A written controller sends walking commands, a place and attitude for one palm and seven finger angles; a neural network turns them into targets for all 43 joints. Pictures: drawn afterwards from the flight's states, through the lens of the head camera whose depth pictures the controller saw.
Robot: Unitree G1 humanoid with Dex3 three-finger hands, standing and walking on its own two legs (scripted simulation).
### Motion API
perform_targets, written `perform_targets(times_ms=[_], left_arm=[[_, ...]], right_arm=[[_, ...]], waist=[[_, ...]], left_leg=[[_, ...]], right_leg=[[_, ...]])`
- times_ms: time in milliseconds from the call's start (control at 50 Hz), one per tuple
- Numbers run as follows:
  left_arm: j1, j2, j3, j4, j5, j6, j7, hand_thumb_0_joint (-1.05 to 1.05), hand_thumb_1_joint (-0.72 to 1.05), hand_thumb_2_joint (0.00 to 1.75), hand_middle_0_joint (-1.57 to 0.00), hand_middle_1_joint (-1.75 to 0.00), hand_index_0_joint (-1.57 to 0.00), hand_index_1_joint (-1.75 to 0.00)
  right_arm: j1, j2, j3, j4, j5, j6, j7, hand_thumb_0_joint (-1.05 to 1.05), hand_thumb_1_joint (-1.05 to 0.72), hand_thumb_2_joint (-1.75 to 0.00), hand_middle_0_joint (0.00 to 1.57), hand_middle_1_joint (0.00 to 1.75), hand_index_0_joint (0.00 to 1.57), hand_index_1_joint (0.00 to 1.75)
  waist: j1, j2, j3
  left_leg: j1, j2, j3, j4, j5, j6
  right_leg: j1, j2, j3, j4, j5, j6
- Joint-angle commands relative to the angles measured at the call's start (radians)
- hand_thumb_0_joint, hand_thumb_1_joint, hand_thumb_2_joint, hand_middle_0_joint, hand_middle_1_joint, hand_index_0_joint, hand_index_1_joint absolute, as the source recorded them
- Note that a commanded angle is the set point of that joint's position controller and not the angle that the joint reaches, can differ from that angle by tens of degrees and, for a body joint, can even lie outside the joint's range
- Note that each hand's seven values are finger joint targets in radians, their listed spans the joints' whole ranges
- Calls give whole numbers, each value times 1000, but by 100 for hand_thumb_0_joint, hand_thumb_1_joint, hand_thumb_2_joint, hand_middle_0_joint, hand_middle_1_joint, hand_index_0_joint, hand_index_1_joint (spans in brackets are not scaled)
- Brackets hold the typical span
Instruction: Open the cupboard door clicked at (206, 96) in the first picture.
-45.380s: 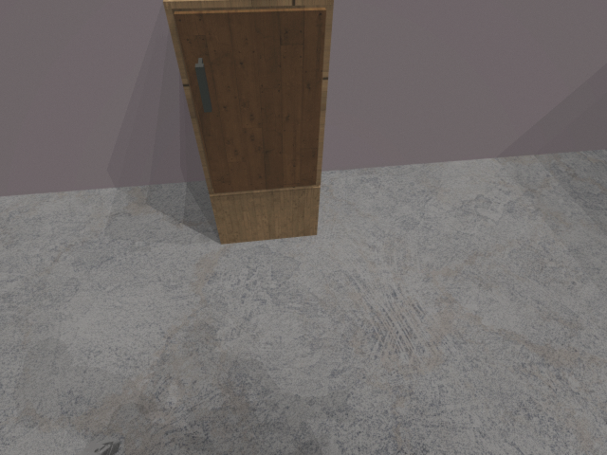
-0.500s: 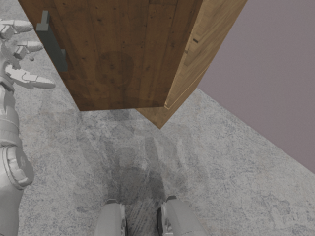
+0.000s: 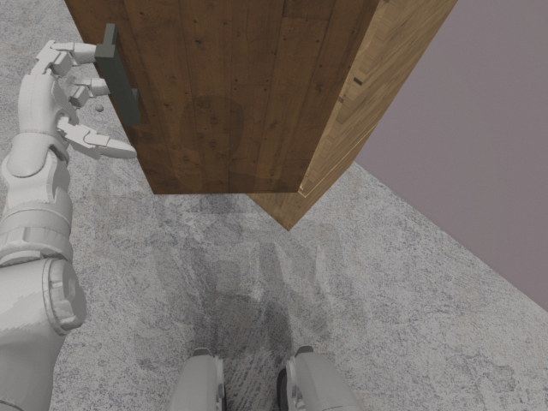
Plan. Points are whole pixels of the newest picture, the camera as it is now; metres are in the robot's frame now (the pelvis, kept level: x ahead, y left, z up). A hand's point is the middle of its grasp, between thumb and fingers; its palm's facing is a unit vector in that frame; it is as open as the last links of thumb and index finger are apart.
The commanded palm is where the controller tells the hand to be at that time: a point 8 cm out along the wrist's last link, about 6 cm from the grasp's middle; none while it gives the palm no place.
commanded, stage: slide the fingers in behind the handle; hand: left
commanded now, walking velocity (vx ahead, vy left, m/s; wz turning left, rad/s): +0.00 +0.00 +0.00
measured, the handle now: (122, 78) +0.56 +0.19 +0.06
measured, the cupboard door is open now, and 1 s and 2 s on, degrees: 46 45 51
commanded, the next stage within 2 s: close the thumb around the handle in 0.76 s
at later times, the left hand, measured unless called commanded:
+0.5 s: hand (137, 103) +0.52 +0.17 +0.06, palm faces +0.04 -1.00 -0.01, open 13.9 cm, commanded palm +0.50 +0.21 +0.07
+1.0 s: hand (136, 105) +0.52 +0.17 +0.06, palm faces +0.03 -1.00 -0.01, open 13.6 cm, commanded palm +0.50 +0.21 +0.07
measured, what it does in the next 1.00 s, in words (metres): stands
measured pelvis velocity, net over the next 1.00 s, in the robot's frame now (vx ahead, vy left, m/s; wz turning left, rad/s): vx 0.00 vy -0.02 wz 0.00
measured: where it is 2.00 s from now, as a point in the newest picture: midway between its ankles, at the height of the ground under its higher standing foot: outside the picture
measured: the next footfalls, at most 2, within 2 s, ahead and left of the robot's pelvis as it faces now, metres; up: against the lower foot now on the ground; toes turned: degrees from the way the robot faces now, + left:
none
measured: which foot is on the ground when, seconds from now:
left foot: down 0.00-1.00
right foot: down 0.00-1.00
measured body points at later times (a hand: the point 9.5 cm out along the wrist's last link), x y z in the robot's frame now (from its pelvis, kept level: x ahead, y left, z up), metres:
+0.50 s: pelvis +0.00 -0.01 +0.00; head +0.15 +0.01 +0.43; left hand +0.51 +0.22 +0.06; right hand +0.00 -0.27 -0.11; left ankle +0.01 +0.09 -0.65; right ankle +0.01 -0.13 -0.65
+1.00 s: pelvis +0.00 -0.02 +0.00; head +0.15 +0.01 +0.43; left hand +0.51 +0.22 +0.06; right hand +0.01 -0.28 -0.11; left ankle +0.01 +0.09 -0.65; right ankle +0.01 -0.13 -0.65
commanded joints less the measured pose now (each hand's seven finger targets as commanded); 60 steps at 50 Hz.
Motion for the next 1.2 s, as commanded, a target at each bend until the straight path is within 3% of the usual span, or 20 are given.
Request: perform_targets(times_ms=[0,80,120,160,220,240,300,360,420,460,520,540,660,720,800,840,900,1000,1100,1180], left_arm=[[-456,185,22,-217,-16,-66,12,0,-50,30,-30,-120,-30,-120],[-481,152,-9,-207,15,-72,51,0,-50,30,-30,-120,-30,-120],[-472,197,29,-204,26,-81,69,0,-50,30,-30,-120,-30,-120],[-483,150,-5,-211,25,-85,71,0,-50,30,-30,-120,-30,-120],[-467,164,11,-256,20,-101,71,0,-50,30,-30,-120,-30,-120],[-456,96,-35,-243,14,-95,68,0,-50,30,-30,-120,-30,-120],[-407,120,8,-202,2,-80,81,0,-50,30,-30,-120,-30,-120],[-407,167,41,-162,17,-69,103,0,-50,30,-30,-120,-30,-120],[-438,238,82,-210,39,-97,117,0,-50,30,-30,-120,-30,-120],[-421,200,49,-208,44,-108,109,0,-50,30,-30,-120,-30,-120],[-413,223,72,-201,25,-107,92,0,-50,30,-30,-120,-30,-120],[-409,197,52,-214,20,-105,83,0,-50,30,-30,-120,-30,-120],[-428,160,19,-191,6,-83,67,0,-50,30,-30,-120,-30,-120],[-455,205,50,-214,4,-93,70,0,-50,30,-30,-120,-30,-120],[-443,171,25,-222,7,-99,71,0,-50,30,-30,-120,-30,-120],[-409,179,38,-202,7,-92,74,0,-50,30,-30,-120,-30,-120],[-426,208,55,-166,12,-79,79,0,-33,37,-31,-122,-31,-122],[-449,175,30,-230,11,-103,81,0,-5,49,-33,-125,-33,-125],[-429,176,36,-174,14,-86,86,0,23,61,-35,-128,-35,-128],[-437,172,31,-231,18,-97,91,0,45,71,-37,-130,-37,-130]], right_arm=[[194,-202,-72,-30,-2,-10,-11,0,-90,-90,20,30,20,30],[186,-192,-70,-33,-7,-10,0,0,-90,-90,20,30,20,30],[191,-196,-70,-37,-8,-8,-1,0,-90,-90,20,30,20,30],[189,-190,-70,-38,-10,-9,3,0,-90,-90,20,30,20,30],[194,-190,-75,-40,-11,-5,5,0,-90,-90,20,30,20,30],[191,-183,-77,-41,-8,-5,9,0,-90,-90,20,30,20,30],[197,-187,-75,-45,-6,0,9,0,-90,-90,20,30,20,30],[189,-186,-69,-48,-5,4,7,0,-90,-90,20,30,20,30],[186,-183,-67,-62,-8,0,3,0,-90,-90,20,30,20,30],[184,-179,-68,-65,-7,-1,5,0,-90,-90,20,30,20,30],[187,-185,-70,-63,-3,-1,2,0,-90,-90,20,30,20,30],[184,-183,-71,-65,-1,-2,1,0,-90,-90,20,30,20,30],[183,-185,-72,-50,4,-5,-6,0,-90,-90,20,30,20,30],[186,-189,-73,-45,2,-11,-10,0,-90,-90,20,30,20,30],[188,-185,-74,-44,0,-14,-6,0,-90,-90,20,30,20,30],[183,-186,-74,-45,2,-12,-6,0,-90,-90,20,30,20,30],[185,-190,-68,-48,2,-12,-8,0,-90,-90,20,30,20,30],[185,-185,-74,-51,-2,-18,-5,0,-90,-90,20,30,20,30],[189,-189,-72,-47,0,-12,-4,0,-90,-90,20,30,20,30],[183,-184,-75,-53,-2,-11,-3,0,-90,-90,20,30,20,30]], waist=[[-40,176,-511],[-44,205,-483],[-39,178,-512],[-51,179,-510],[-31,204,-580],[-43,192,-564],[-28,141,-524],[-33,88,-454],[-22,114,-507],[-25,133,-517],[-23,120,-530],[-25,120,-543],[-43,114,-493],[-39,119,-532],[-36,159,-527],[-27,135,-525],[-38,102,-469],[-38,142,-540],[-39,113,-490],[-27,144,-542]], left_leg=[[560,12,-88,-129,482,-31],[547,11,-85,-130,458,-34],[539,11,-83,-124,476,-31],[538,9,-77,-122,478,-29],[587,12,-78,-117,555,-36],[590,10,-77,-118,556,-36],[531,5,-67,-126,519,-27],[415,-4,-42,-127,415,-13],[405,-8,-33,-119,417,-8],[427,-7,-35,-117,433,-13],[415,-7,-28,-115,431,-10],[425,-8,-28,-117,433,-10],[419,-6,-31,-120,392,-7],[415,-8,-28,-111,399,-4],[464,-5,-35,-114,436,-10],[440,-6,-31,-115,427,-10],[380,-9,-27,-117,374,-3],[458,-5,-35,-108,447,-9],[426,-5,-36,-117,413,-9],[458,-5,-35,-118,438,-13]], right_leg=[[69,33,3,-97,262,-40],[49,30,4,-95,248,-37],[72,31,6,-88,267,-37],[80,30,8,-91,280,-35],[103,31,9,-81,324,-37],[97,33,7,-88,326,-35],[132,35,7,-91,328,-35],[171,30,25,-103,312,-27],[210,26,41,-91,337,-27],[198,26,38,-86,343,-28],[225,27,45,-89,360,-26],[226,27,43,-90,361,-25],[187,27,42,-106,320,-24],[209,24,52,-102,338,-23],[174,27,40,-95,338,-29],[195,26,43,-98,344,-26],[197,26,46,-103,314,-25],[182,27,43,-88,352,-27],[174,26,39,-97,325,-26],[188,24,41,-93,342,-26]])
